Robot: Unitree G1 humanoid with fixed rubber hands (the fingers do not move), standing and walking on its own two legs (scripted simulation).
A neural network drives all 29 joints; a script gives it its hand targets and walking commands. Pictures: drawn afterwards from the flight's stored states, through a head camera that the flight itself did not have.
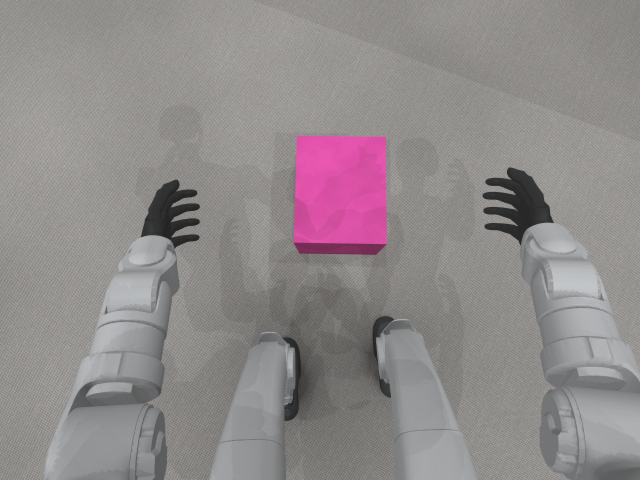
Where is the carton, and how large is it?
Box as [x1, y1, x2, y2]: [294, 136, 386, 254]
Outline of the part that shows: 297,136 294,243 298,251 303,253 375,254 386,243 385,137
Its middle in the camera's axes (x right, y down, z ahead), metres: +0.05 -0.11 +1.00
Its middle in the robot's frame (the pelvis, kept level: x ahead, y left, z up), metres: +0.55 -0.05 -0.59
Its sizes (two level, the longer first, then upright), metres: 0.260 0.213 0.192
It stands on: the floor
